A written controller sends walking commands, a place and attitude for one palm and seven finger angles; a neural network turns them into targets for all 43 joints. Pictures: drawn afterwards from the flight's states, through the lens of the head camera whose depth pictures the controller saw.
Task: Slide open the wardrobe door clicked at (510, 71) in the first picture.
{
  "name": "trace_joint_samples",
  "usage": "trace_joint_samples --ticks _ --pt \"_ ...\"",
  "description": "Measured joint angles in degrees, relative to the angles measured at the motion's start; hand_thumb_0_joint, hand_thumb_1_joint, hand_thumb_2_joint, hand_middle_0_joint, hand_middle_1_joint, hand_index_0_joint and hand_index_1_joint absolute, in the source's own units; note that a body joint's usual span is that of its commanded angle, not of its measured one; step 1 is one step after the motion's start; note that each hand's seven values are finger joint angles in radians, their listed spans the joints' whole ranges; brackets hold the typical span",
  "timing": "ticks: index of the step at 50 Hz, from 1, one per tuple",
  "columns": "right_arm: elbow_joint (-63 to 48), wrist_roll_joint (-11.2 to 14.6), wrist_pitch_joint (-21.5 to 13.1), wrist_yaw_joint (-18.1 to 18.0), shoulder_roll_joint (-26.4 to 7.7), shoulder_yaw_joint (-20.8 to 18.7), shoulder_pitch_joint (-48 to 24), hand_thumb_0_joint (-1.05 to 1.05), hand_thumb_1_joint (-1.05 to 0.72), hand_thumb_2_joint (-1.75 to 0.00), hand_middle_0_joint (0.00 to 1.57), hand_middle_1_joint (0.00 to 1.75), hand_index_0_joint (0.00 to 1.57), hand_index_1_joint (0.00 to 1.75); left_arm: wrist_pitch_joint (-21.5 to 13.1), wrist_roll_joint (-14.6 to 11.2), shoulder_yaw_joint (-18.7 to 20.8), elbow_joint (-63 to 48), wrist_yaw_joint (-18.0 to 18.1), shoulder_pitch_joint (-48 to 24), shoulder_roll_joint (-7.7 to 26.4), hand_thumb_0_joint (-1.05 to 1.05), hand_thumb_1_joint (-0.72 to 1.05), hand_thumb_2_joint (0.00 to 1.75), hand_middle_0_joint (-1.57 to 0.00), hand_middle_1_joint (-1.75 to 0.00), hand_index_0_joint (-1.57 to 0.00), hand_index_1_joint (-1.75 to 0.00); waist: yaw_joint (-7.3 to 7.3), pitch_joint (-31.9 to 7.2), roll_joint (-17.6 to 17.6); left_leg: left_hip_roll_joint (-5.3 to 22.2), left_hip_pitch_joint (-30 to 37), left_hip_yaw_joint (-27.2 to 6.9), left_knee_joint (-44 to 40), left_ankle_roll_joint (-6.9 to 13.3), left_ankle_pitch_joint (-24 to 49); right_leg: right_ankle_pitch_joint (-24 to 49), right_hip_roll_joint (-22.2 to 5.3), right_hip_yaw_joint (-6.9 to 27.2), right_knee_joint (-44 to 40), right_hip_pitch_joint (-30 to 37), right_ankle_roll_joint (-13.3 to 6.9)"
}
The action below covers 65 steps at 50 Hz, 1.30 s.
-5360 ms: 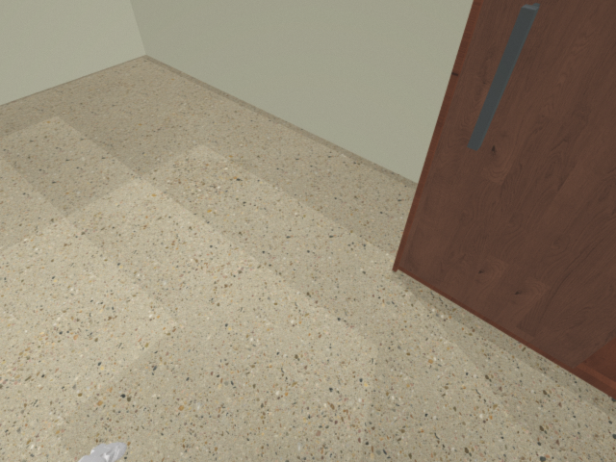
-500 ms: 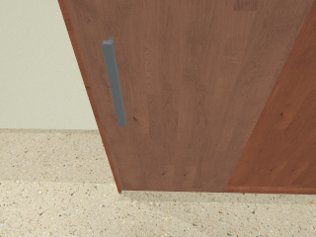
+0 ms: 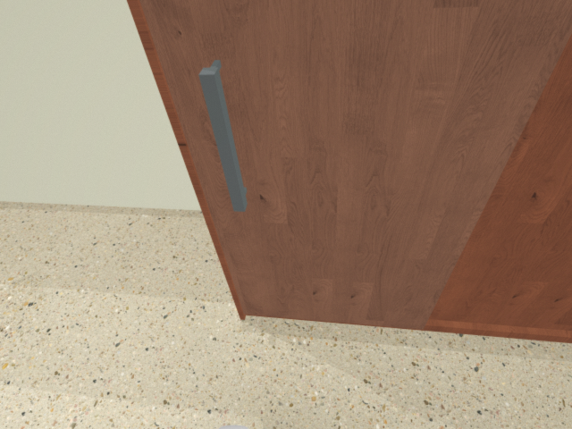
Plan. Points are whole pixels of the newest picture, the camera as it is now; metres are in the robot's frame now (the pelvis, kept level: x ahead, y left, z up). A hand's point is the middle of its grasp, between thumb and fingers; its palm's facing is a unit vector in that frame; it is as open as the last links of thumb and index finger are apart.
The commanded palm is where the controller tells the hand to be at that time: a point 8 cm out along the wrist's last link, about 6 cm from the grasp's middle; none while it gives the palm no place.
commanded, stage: come to a stop and stand still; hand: left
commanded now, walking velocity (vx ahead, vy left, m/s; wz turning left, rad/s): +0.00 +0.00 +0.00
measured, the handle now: (229, 144) +0.62 +0.17 +0.07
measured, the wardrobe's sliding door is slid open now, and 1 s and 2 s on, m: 0.00 0.00 0.00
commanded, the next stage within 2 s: look again from close up in 0.62 s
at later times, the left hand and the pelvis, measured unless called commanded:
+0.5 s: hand out of the picture +0.05 +0.21 -0.19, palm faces +0.02 -0.98 -0.20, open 7.3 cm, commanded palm none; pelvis +0.04 +0.04 -0.01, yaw -1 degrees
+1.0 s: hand out of the picture +0.04 +0.21 -0.19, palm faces +0.01 -0.98 -0.19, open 7.3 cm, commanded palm none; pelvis +0.05 +0.05 -0.01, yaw -1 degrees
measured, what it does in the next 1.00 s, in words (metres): steps on the spot: left foot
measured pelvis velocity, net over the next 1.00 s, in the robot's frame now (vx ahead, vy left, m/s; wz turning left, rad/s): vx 0.05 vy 0.05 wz -0.01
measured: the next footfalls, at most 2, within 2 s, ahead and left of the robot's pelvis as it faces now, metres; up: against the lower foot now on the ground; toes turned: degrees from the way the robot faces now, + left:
left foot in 0.20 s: +0.05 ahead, +0.16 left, +0.00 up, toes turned +4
left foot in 1.84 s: +0.13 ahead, +0.17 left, +0.00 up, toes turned +8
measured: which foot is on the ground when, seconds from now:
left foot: up 0.00-0.18, down 0.20-1.00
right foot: down 0.00-1.00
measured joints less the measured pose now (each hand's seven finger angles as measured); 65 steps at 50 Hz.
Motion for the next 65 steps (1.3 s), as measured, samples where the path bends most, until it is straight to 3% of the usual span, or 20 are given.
trace_joint_samples --ticks 6,10,16,25,35,65 --pt "0.95 0.71 -0.74 -0.61 1.09 1.24 -2.57 0.01 -0.91 -0.90 0.19 0.30 0.19 0.30 0.60 0.42 -0.27 0.93 -0.18 -1.40 -0.12 0.01 0.91 0.90 -0.20 -0.30 -0.20 -0.30 1.15 -0.17 -0.40 0.04 7.87 1.69 -15.98 0.42 -6.33 -1.52 -0.10 -0.24 1.67 -0.47 0.51" --pt "1.07 0.94 -2.91 -1.86 1.28 1.96 -3.58 0.01 -0.94 -0.90 0.20 0.30 0.20 0.30 1.14 0.09 -0.41 1.57 0.04 -2.40 0.06 0.01 0.91 0.90 -0.20 -0.30 -0.20 -0.30 1.13 -0.41 0.34 0.06 15.76 2.47 -29.70 1.48 -2.58 -4.96 1.24 -0.69 6.96 -2.00 1.37" --pt "2.75 0.84 -3.81 -3.20 2.57 3.17 -3.95 0.01 -0.96 -0.90 0.20 0.30 0.20 0.30 1.97 -0.21 -0.34 2.58 0.31 -5.58 1.48 0.01 0.91 0.90 -0.20 -0.30 -0.20 -0.30 0.53 0.01 -2.61 -0.85 17.95 3.51 -28.48 0.74 -5.71 -8.07 0.06 0.22 10.22 -0.89 2.49" --pt "5.41 0.93 -3.40 -3.66 2.81 4.07 -2.97 0.01 -0.95 -0.90 0.20 0.30 0.20 0.30 1.83 -0.50 -0.59 2.51 0.60 -9.82 3.07 0.02 0.92 0.90 -0.20 -0.30 -0.20 -0.30 -1.04 1.55 -2.14 -1.62 19.94 4.23 -29.14 1.57 -6.45 -8.59 -0.66 0.95 9.71 0.87 3.48" --pt "7.78 0.96 -3.17 -3.15 4.56 4.84 -1.16 0.01 -0.92 -0.90 0.20 0.30 0.20 0.30 2.15 -0.84 -0.68 2.21 0.80 -11.58 3.53 0.01 0.92 0.90 -0.20 -0.30 -0.20 -0.30 -1.83 3.41 -1.20 -2.49 20.64 4.53 -30.36 2.27 -6.13 -8.50 -1.46 1.25 9.18 1.24 4.20" --pt "8.66 1.08 -3.50 -3.52 4.68 4.35 -2.31 0.01 -0.92 -0.90 0.20 0.30 0.20 0.30 1.94 -0.74 -1.31 4.41 1.04 -8.72 0.90 0.01 0.91 0.90 -0.20 -0.30 -0.20 -0.30 -1.16 3.55 -2.25 -2.40 21.36 4.13 -31.34 2.21 -5.64 -7.81 -1.28 0.84 7.56 2.39 4.20"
